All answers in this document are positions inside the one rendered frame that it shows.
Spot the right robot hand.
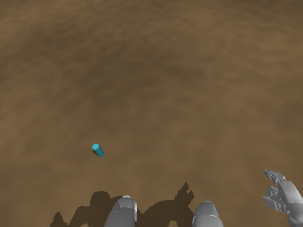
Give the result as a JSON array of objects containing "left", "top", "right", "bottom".
[{"left": 263, "top": 170, "right": 303, "bottom": 213}]

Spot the right robot arm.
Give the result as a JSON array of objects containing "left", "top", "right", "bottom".
[{"left": 285, "top": 202, "right": 303, "bottom": 227}]

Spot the can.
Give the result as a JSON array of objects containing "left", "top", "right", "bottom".
[{"left": 92, "top": 144, "right": 104, "bottom": 157}]

